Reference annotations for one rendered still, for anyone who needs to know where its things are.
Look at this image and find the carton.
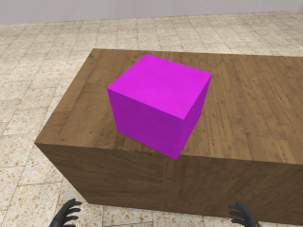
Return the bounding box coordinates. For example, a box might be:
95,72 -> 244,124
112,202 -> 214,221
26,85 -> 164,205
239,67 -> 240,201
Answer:
107,54 -> 212,160

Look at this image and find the left robot hand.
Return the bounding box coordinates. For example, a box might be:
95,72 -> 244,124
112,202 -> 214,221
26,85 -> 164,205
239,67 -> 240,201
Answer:
49,198 -> 82,227

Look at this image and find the right robot hand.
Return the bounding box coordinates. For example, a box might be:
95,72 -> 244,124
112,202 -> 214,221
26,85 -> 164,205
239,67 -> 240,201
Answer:
228,201 -> 261,227

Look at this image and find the pedestal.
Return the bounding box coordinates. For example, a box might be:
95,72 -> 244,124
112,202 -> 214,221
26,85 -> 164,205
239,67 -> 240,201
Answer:
34,48 -> 303,226

